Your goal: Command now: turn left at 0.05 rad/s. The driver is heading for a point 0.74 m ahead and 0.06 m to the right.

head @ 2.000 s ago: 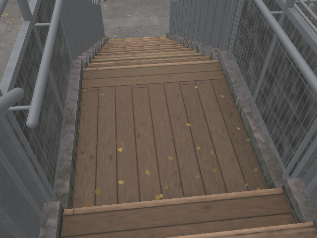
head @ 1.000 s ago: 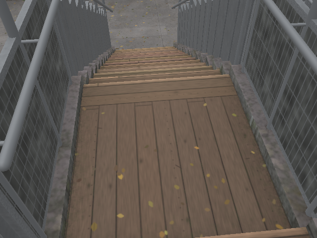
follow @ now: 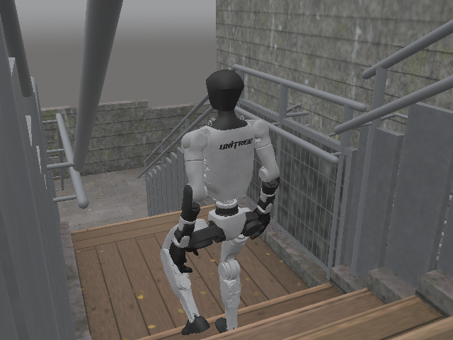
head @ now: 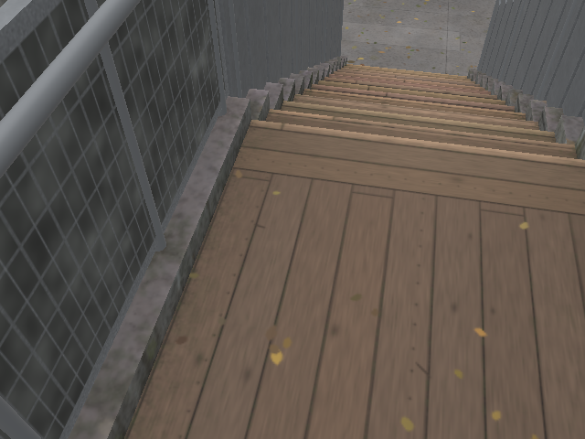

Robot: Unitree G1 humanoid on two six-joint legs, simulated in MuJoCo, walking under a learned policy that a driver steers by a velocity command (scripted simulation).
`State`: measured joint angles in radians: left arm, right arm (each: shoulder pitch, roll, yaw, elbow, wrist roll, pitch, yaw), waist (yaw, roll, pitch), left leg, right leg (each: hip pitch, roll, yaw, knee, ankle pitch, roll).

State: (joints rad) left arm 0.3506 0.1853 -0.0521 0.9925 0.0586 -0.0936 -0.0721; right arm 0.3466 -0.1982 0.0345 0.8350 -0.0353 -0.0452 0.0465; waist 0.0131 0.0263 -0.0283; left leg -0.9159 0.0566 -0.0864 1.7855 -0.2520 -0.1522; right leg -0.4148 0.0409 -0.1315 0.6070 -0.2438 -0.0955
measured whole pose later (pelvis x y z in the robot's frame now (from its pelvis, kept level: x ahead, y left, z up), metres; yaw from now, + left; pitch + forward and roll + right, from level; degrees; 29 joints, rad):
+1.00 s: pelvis +0.15 +0.04 -0.01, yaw -2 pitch +0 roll -1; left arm 0.45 0.21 0.07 1.01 0.05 -0.14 0.00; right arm 0.17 -0.21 -0.09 0.81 -0.09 -0.09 0.06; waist 0.08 0.00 0.00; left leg -0.55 0.01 -0.03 1.12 -0.49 0.10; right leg -0.16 0.02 -0.01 0.69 -0.53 -0.06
